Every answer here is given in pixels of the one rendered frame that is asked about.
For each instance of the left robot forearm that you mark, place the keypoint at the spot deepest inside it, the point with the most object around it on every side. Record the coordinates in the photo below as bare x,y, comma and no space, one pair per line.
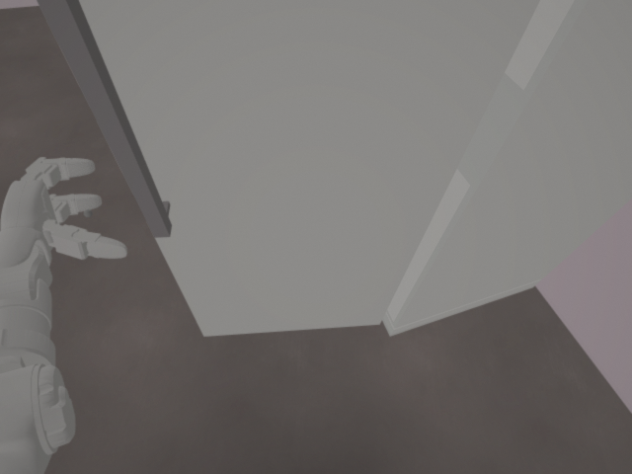
25,299

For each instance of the handle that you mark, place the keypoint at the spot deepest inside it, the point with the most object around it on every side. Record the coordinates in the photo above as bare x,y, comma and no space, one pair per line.
74,36

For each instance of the fridge door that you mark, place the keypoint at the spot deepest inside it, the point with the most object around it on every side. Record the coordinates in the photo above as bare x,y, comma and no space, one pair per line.
304,146

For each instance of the left robot upper arm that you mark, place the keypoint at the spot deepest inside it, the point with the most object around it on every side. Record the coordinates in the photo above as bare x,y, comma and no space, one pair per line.
36,417

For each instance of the robot left hand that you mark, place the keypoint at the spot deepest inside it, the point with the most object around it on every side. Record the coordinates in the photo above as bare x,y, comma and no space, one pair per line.
28,204

